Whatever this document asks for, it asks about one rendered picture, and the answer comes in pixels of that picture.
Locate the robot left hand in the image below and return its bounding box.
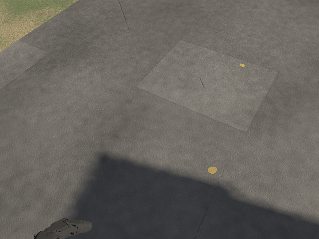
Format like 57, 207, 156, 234
34, 217, 93, 239

